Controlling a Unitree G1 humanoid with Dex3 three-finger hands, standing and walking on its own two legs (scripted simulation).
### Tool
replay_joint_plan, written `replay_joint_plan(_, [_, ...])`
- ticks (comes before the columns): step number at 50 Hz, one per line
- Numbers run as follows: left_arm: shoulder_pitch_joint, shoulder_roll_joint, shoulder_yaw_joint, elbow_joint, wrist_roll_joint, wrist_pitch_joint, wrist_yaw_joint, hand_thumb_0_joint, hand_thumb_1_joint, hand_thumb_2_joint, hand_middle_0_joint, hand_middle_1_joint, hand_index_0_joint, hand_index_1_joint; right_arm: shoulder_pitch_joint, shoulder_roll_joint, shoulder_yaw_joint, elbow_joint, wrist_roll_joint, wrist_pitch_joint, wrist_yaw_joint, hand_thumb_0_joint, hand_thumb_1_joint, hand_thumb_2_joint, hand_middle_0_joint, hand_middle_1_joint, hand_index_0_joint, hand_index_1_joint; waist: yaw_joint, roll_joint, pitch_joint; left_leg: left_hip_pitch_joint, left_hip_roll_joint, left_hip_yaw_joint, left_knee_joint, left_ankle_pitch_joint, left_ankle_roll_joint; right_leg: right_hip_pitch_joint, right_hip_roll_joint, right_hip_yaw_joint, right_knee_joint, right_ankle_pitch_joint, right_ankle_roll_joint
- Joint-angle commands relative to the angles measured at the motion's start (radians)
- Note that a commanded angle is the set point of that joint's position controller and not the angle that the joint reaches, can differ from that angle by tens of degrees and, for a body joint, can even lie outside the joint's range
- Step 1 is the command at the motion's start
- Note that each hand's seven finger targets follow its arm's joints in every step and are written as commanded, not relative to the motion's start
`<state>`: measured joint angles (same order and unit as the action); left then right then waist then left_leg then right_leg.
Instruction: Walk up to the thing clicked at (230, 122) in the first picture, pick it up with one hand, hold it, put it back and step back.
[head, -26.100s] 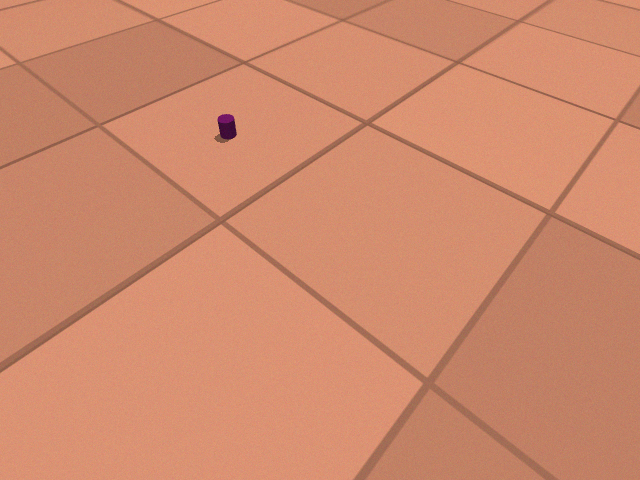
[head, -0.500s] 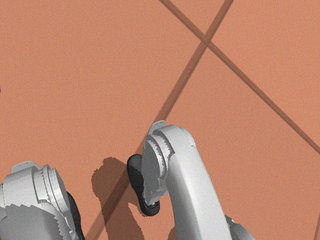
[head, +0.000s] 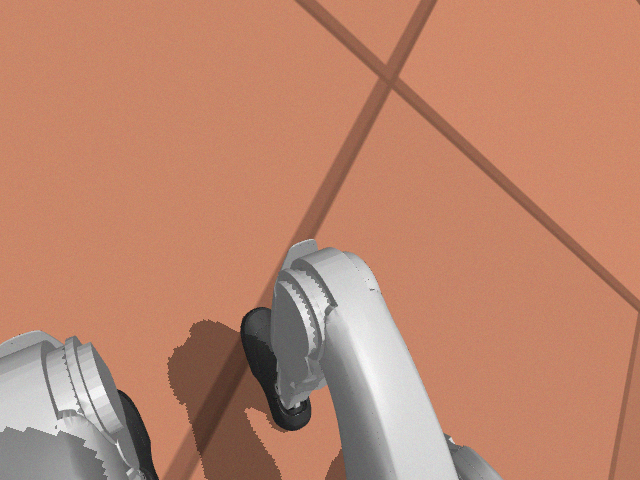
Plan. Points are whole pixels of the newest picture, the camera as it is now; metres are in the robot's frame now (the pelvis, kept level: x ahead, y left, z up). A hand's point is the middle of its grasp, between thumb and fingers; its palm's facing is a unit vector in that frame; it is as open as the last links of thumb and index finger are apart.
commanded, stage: open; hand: left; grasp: from above
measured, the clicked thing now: out of the picture +0.52 +0.29 -0.26
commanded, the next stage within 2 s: withdraw in 0.76 s
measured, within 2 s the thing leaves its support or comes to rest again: neither
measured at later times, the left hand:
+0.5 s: hand out of the picture +0.50 +0.29 -0.23, palm faces -0.44 -0.12 -0.89, open 13.7 cm
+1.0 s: hand out of the picture +0.50 +0.29 -0.22, palm faces -0.43 -0.12 -0.89, open 13.9 cm
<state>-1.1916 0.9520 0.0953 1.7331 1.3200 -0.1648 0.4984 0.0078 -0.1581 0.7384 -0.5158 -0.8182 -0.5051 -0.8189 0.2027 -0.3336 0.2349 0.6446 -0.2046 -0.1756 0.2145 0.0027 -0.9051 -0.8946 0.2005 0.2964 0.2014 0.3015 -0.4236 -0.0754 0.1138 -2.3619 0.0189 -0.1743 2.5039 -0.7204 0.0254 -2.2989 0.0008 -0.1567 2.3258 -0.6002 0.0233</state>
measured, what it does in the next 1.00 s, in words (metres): stands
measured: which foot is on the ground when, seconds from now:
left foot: down 0.00-1.00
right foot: down 0.00-1.00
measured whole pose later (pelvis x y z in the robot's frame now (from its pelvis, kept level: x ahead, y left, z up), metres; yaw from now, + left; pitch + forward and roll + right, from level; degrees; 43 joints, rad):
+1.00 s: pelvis +0.00 +0.00 +0.00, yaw -1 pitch +32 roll -13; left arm -1.15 0.96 0.12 1.63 1.32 -0.17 0.48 0.00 -0.51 1.04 -0.08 -1.06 -0.07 -1.06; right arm 0.21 -0.34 0.24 0.62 -0.21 -0.17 0.22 0.00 -0.90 -0.90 0.20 0.30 0.20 0.30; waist -0.42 -0.08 0.12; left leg -2.36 0.01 -0.19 2.50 -0.72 0.02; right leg -2.29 0.00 -0.17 2.31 -0.60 0.02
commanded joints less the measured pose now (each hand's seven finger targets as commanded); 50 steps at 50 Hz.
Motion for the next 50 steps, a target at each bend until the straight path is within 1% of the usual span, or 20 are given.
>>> replay_joint_plan(1, [-0.303,0.207,0.012,-0.129,-0.004,-0.003,0.043,0.0,-0.223,0.897,-0.31,-0.925,-0.318,-0.917,0.226,-0.325,-0.087,0.021,-0.001,-0.003,-0.014,0.0,-0.895,-0.901,0.201,0.301,0.201,0.301,-0.055,0.444,-0.609,0.446,-0.001,0.059,-0.246,0.187,-0.001,0.374,0.047,-0.077,-0.195,0.174,-0.052])
replay_joint_plan(5, [-0.319,0.212,0.008,-0.171,0.005,-0.008,0.049,0.0,-0.332,0.958,-0.243,-0.956,-0.238,-0.961,0.222,-0.329,-0.089,0.016,-0.005,-0.011,-0.011,0.0,-0.895,-0.901,0.201,0.301,0.201,0.301,-0.056,0.487,-0.626,0.492,0.004,0.052,-0.255,0.204,-0.011,0.371,0.049,-0.084,-0.187,0.184,-0.055])
replay_joint_plan(6, [-0.313,0.231,0.02,-0.186,0.007,-0.009,0.051,0.0,-0.345,0.964,-0.218,-0.984,-0.22,-0.982,0.226,-0.324,-0.09,0.019,-0.002,-0.011,-0.01,0.0,-0.895,-0.901,0.201,0.301,0.201,0.301,-0.044,0.506,-0.648,0.504,0.005,0.051,-0.265,0.209,-0.013,0.382,0.05,-0.084,-0.186,0.188,-0.055])
replay_joint_plan(8, [-0.288,0.202,0.01,-0.141,0.003,-0.003,0.051,0.0,-0.392,1.005,-0.192,-1.003,-0.185,-1.01,0.227,-0.324,-0.089,0.02,-0.005,-0.014,-0.006,0.0,-0.895,-0.902,0.201,0.301,0.201,0.301,-0.056,0.494,-0.618,0.498,0.005,0.048,-0.26,0.198,-0.013,0.358,0.049,-0.089,-0.183,0.182,-0.054])
replay_joint_plan(12, [-0.291,0.212,0.011,-0.18,-0.001,0.008,0.055,0.0,-0.492,1.057,-0.119,-1.043,-0.103,-1.058,0.221,-0.328,-0.096,0.013,-0.003,-0.014,-0.004,0.0,-0.895,-0.902,0.201,0.301,0.201,0.301,-0.034,0.523,-0.649,0.51,0.004,0.049,-0.272,0.211,-0.016,0.369,0.048,-0.085,-0.185,0.191,-0.057])
replay_joint_plan(13, [-0.288,0.204,0.008,-0.171,-0.004,0.011,0.051,0.0,-0.504,1.053,-0.099,-1.056,-0.089,-1.065,0.223,-0.321,-0.094,0.018,-0.005,-0.017,0.0,0.0,-0.894,-0.901,0.201,0.301,0.201,0.301,-0.046,0.516,-0.636,0.503,0.006,0.053,-0.262,0.208,-0.013,0.368,0.05,-0.085,-0.185,0.191,-0.053])
replay_joint_plan(16, [-0.272,0.209,0.015,-0.185,-0.013,0.015,0.046,0.0,-0.547,1.076,-0.077,-1.057,-0.058,-1.076,0.23,-0.325,-0.096,0.019,-0.003,-0.015,0.003,0.0,-0.894,-0.902,0.201,0.301,0.201,0.301,-0.042,0.516,-0.65,0.49,0.005,0.061,-0.254,0.244,-0.012,0.405,0.054,-0.082,-0.184,0.22,-0.054])
replay_joint_plan(18, [-0.25,0.223,0.037,-0.188,-0.013,0.022,0.044,0.0,-0.543,1.088,-0.075,-1.063,-0.055,-1.083,0.239,-0.324,-0.095,0.02,-0.004,-0.011,0.004,0.0,-0.892,-0.901,0.201,0.301,0.201,0.301,-0.031,0.513,-0.675,0.509,0.004,0.059,-0.249,0.289,-0.016,0.417,0.05,-0.084,-0.184,0.251,-0.056])
replay_joint_plan(19, [-0.264,0.209,0.029,-0.182,-0.019,0.021,0.037,0.0,-0.543,1.098,-0.078,-1.063,-0.056,-1.084,0.242,-0.329,-0.093,0.019,-0.008,-0.015,0.008,0.0,-0.893,-0.901,0.201,0.301,0.201,0.301,-0.053,0.504,-0.643,0.491,0.004,0.062,-0.237,0.29,-0.014,0.411,0.049,-0.084,-0.184,0.251,-0.056])
replay_joint_plan(21, [-0.257,0.216,0.028,-0.217,-0.025,0.023,0.032,0.0,-0.538,1.091,-0.073,-1.077,-0.055,-1.095,0.236,-0.328,-0.103,0.016,-0.002,-0.008,0.007,0.0,-0.893,-0.902,0.201,0.3,0.201,0.3,-0.027,0.521,-0.695,0.51,0.005,0.062,-0.254,0.287,-0.014,0.436,0.053,-0.08,-0.189,0.249,-0.057])
replay_joint_plan(24, [-0.236,0.198,0.025,-0.194,-0.032,0.023,0.014,0.0,-0.532,1.071,-0.068,-1.072,-0.055,-1.085,0.241,-0.325,-0.092,0.017,-0.008,-0.01,0.013,0.0,-0.894,-0.901,0.201,0.3,0.201,0.3,-0.046,0.491,-0.649,0.495,0.003,0.061,-0.236,0.286,-0.013,0.417,0.049,-0.083,-0.187,0.245,-0.056])
replay_joint_plan(26, [-0.237,0.221,0.027,-0.234,-0.037,0.02,0.012,0.0,-0.532,1.063,-0.066,-1.072,-0.053,-1.085,0.238,-0.335,-0.105,0.014,0.002,-0.002,0.009,0.0,-0.893,-0.901,0.201,0.3,0.2,0.3,-0.022,0.508,-0.708,0.504,0.004,0.067,-0.245,0.295,-0.011,0.459,0.054,-0.074,-0.196,0.256,-0.058])
replay_joint_plan(27, [-0.237,0.226,0.033,-0.232,-0.042,0.018,0.01,0.0,-0.537,1.079,-0.068,-1.07,-0.05,-1.088,0.242,-0.33,-0.102,0.015,0.002,0.0,0.009,0.0,-0.893,-0.901,0.201,0.3,0.2,0.3,-0.027,0.502,-0.694,0.484,0.003,0.068,-0.244,0.275,-0.009,0.459,0.053,-0.073,-0.198,0.24,-0.058])
replay_joint_plan(29, [-0.226,0.223,0.038,-0.239,-0.038,0.019,0.008,0.0,-0.537,1.091,-0.069,-1.066,-0.047,-1.087,0.251,-0.329,-0.105,0.019,0.0,0.006,0.008,0.0,-0.892,-0.901,0.201,0.3,0.2,0.3,-0.022,0.507,-0.705,0.499,0.003,0.068,-0.251,0.291,-0.013,0.464,0.053,-0.076,-0.2,0.249,-0.058])
replay_joint_plan(31, [-0.234,0.2,0.026,-0.231,-0.039,0.014,0.005,0.0,-0.521,1.091,-0.068,-1.078,-0.052,-1.093,0.249,-0.331,-0.105,0.014,0.001,0.009,0.006,0.0,-0.89,-0.9,0.201,0.3,0.2,0.3,-0.037,0.502,-0.682,0.508,0.003,0.063,-0.248,0.294,-0.013,0.434,0.051,-0.08,-0.197,0.249,-0.059])
replay_joint_plan(35, [-0.245,0.216,0.025,-0.203,-0.033,0.002,0.003,0.0,-0.525,1.053,-0.061,-1.06,-0.047,-1.072,0.235,-0.332,-0.097,0.01,0.004,0.016,0.001,0.0,-0.89,-0.9,0.201,0.3,0.2,0.3,-0.042,0.464,-0.627,0.442,0.001,0.059,-0.254,0.212,-0.006,0.409,0.052,-0.081,-0.205,0.182,-0.06])
replay_joint_plan(37, [-0.258,0.189,0.013,-0.221,-0.029,0.0,0.001,0.0,-0.517,1.057,-0.06,-1.06,-0.048,-1.071,0.237,-0.33,-0.101,0.012,0.002,0.014,-0.001,0.0,-0.888,-0.899,0.201,0.3,0.2,0.3,-0.046,0.476,-0.634,0.471,0.001,0.057,-0.263,0.222,-0.01,0.398,0.051,-0.083,-0.202,0.19,-0.058])
replay_joint_plan(44, [-0.249,0.203,0.001,-0.189,-0.012,-0.008,0.009,0.0,-0.551,1.01,-0.062,-1.053,-0.074,-1.041,0.231,-0.331,-0.09,0.011,-0.001,0.01,-0.007,0.0,-0.906,-0.902,0.201,0.3,0.2,0.3,-0.043,0.488,-0.622,0.488,0.003,0.053,-0.265,0.219,-0.012,0.386,0.051,-0.087,-0.198,0.184,-0.057])
replay_joint_plan(46, [-0.271,0.223,0.008,-0.23,-0.009,-0.008,0.016,0.0,-0.562,1.017,-0.065,-1.05,-0.071,-1.044,0.226,-0.334,-0.094,0.008,0.002,0.009,-0.009,0.0,-0.908,-0.903,0.2,0.3,0.2,0.3,-0.03,0.53,-0.667,0.53,0.004,0.049,-0.273,0.239,-0.018,0.387,0.049,-0.085,-0.188,0.203,-0.06])
replay_joint_plan(50, [-0.268,0.266,0.076,-0.34,-0.002,0.011,0.038,0.0,-0.57,1.02,-0.069,-1.033,-0.067,-1.034,0.239,-0.339,-0.117,-0.001,-0.002,0.008,-0.003,0.0,-0.909,-0.905,0.2,0.3,0.2,0.3,0.006,0.611,-0.756,0.619,0.004,0.051,-0.282,0.315,-0.033,0.385,0.04,-0.085,-0.174,0.249,-0.069])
